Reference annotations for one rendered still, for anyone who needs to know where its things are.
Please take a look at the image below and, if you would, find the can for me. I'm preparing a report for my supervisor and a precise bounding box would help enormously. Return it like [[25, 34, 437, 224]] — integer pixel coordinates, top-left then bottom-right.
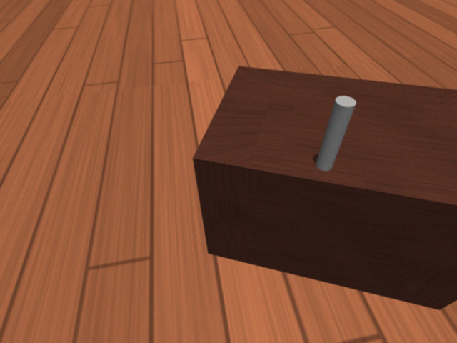
[[316, 96, 356, 171]]

